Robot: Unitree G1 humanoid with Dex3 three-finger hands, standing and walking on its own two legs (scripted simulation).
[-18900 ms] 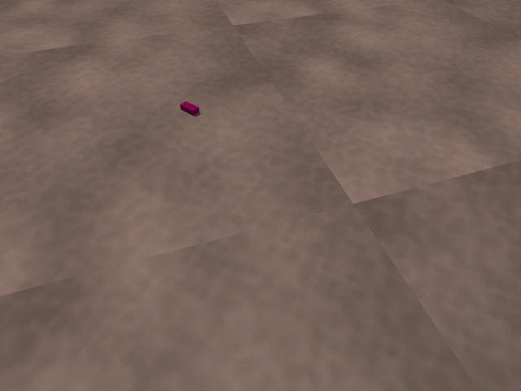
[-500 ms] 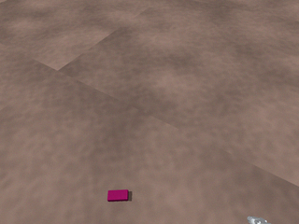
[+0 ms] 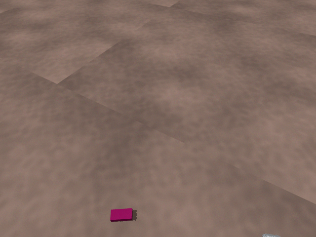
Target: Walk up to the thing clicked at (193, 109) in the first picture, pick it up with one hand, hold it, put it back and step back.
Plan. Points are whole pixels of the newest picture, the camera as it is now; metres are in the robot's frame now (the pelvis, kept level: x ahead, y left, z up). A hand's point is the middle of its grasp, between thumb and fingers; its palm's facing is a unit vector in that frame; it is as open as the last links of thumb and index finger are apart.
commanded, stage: walk up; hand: left
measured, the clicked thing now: (121, 214) +0.39 +0.23 -0.76
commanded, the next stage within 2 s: stand in 0.46 s
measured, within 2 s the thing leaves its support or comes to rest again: neither
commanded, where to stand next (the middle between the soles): +0.03 +0.02 m, yaw +1 degrees
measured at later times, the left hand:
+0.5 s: hand out of the picture +0.08 +0.26 -0.15, palm faces -0.04 -0.93 -0.38, open 7.4 cm
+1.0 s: hand out of the picture +0.08 +0.24 -0.15, palm faces -0.05 -0.94 -0.33, open 7.4 cm
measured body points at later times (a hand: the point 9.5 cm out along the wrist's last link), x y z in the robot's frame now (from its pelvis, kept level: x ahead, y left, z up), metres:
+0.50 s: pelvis +0.00 +0.00 +0.00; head +0.01 +0.00 +0.45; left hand +0.08 +0.31 -0.12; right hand +0.08 -0.30 -0.13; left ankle +0.01 +0.09 -0.74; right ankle -0.01 -0.13 -0.74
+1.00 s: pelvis +0.01 +0.00 +0.01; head +0.02 +0.00 +0.46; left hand +0.08 +0.29 -0.13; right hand +0.09 -0.31 -0.13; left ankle +0.01 +0.09 -0.74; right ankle -0.01 -0.13 -0.74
